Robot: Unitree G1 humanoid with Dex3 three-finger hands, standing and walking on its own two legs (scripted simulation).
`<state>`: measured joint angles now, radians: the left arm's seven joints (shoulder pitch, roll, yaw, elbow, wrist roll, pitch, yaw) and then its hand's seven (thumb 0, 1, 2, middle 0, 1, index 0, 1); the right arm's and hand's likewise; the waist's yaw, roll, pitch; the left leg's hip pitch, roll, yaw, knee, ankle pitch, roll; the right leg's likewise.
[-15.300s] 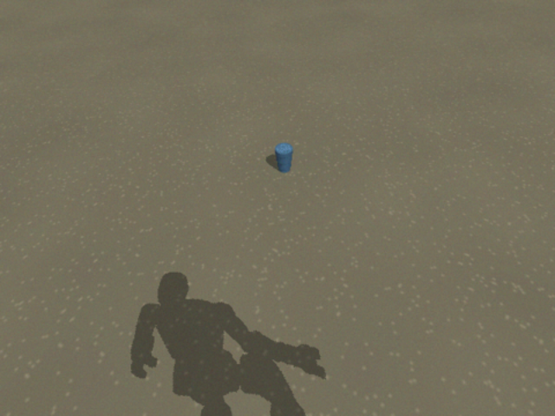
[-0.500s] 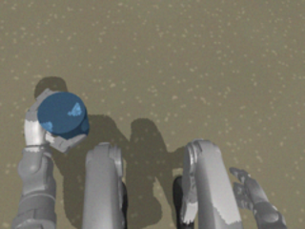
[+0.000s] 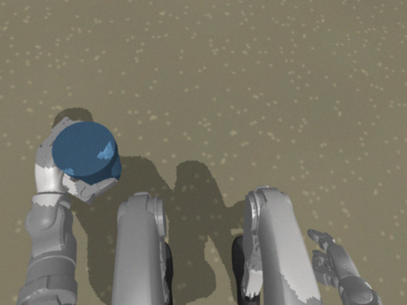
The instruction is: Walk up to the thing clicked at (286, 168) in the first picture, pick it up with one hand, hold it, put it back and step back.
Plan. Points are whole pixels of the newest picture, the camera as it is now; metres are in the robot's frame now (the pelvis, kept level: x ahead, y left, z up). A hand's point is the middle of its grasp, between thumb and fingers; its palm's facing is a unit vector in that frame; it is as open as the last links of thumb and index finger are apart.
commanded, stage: lift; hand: left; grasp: from the side
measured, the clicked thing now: (96, 162) +0.38 +0.22 -0.05
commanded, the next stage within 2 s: hold in 2.00 s
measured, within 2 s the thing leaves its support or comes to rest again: neither
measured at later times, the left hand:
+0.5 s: hand (59, 143) +0.37 +0.22 +0.09, palm faces +0.04 -1.00 -0.04, open 11.4 cm
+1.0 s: hand out of the picture +0.36 +0.22 +0.26, palm faces +0.08 -1.00 -0.04, open 11.4 cm
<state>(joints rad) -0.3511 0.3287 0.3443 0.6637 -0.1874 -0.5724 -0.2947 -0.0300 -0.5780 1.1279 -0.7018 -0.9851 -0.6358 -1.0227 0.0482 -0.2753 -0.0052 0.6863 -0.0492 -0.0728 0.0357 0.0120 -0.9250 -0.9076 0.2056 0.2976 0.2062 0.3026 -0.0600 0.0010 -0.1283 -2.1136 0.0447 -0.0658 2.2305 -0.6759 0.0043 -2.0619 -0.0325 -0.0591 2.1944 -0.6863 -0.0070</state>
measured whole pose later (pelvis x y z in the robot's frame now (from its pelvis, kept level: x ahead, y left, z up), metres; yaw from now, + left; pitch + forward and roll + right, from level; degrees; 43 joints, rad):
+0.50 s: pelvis +0.02 +0.00 +0.10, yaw +1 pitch +32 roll -4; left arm -0.16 0.30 0.25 0.33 -0.24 -0.38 -0.24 -0.03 -0.58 1.13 -0.70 -0.99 -0.64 -1.02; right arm 0.07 -0.26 -0.02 0.63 0.03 -0.09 -0.02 0.01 -0.91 -0.90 0.21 0.30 0.21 0.30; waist -0.02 0.02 -0.17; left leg -1.83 0.05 -0.05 1.94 -0.68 0.00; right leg -1.78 -0.03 -0.06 1.90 -0.68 0.00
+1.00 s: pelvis +0.05 +0.01 +0.24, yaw +3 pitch +22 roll -4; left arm -0.03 0.29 0.18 0.25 -0.22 -0.27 -0.15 -0.03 -0.57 1.13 -0.69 -1.00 -0.63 -1.02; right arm 0.19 -0.23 0.00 0.62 0.04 -0.12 -0.06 0.01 -0.89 -0.90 0.21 0.30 0.21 0.30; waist -0.04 0.03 -0.16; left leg -1.24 0.05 -0.04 1.44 -0.59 0.00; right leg -1.18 -0.02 -0.07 1.39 -0.59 0.01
